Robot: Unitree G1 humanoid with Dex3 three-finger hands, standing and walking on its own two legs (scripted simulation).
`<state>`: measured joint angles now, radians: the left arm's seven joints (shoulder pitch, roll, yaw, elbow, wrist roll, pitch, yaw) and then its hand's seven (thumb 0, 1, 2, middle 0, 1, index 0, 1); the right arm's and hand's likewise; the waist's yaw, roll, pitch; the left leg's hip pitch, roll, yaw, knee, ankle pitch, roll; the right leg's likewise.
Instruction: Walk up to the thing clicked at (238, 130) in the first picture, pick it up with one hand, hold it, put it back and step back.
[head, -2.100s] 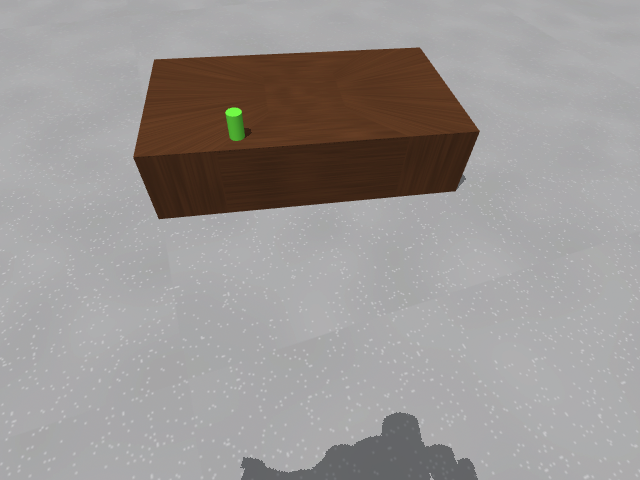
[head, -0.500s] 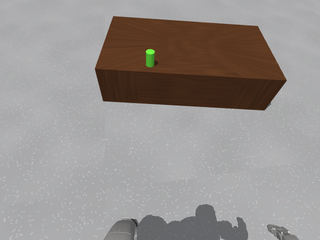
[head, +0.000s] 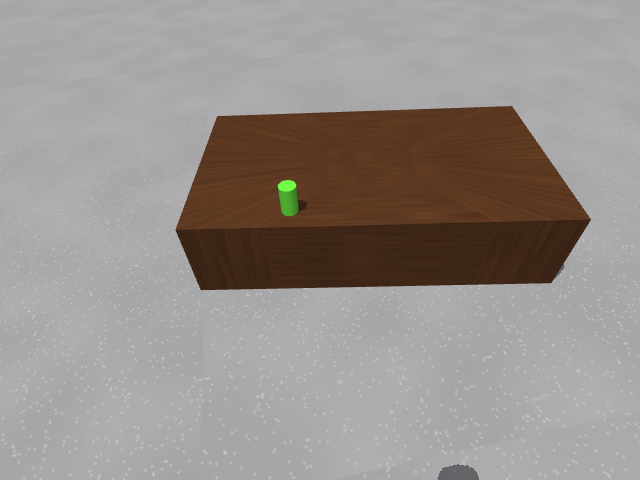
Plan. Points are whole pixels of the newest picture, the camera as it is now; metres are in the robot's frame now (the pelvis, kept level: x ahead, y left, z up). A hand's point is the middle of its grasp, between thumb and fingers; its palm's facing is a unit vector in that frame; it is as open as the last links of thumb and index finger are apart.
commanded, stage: walk up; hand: left
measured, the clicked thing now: (288, 198) +1.04 +0.14 -0.36
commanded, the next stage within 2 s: none
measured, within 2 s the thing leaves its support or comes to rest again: neither
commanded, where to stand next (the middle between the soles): +0.67 -0.07 m, yaw +2 degrees
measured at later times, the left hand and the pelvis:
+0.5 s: hand (150, 425) +0.24 +0.28 -0.14, palm faces -0.01 -0.95 -0.31, open 7.4 cm; pelvis +0.21 +0.01 +0.01, yaw +2 degrees
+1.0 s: hand (222, 292) +0.45 +0.19 -0.09, palm faces -0.02 -0.91 -0.41, open 7.4 cm; pelvis +0.40 -0.08 +0.03, yaw +0 degrees
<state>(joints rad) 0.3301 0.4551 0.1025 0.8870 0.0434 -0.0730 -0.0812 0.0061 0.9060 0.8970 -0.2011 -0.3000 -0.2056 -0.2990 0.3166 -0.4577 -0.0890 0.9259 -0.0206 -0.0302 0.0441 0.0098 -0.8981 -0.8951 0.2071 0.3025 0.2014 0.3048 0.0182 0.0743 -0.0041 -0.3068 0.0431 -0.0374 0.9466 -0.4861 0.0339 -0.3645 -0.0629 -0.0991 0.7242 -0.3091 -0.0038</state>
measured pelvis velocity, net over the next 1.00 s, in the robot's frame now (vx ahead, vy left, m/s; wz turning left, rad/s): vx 0.40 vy -0.08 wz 0.00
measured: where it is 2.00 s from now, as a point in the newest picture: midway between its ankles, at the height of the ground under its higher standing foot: (360, 363)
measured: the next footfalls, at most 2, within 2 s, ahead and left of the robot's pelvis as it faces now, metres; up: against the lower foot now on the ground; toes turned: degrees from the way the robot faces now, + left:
left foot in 0.32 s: +0.29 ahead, +0.13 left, +0.00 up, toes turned +7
right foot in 0.74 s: +0.46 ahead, -0.18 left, +0.00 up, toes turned -5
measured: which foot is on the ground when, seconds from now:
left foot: up 0.00-0.30, down 0.32-0.78, up 0.80-1.00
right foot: down 0.00-0.34, up 0.36-0.72, down 0.74-1.00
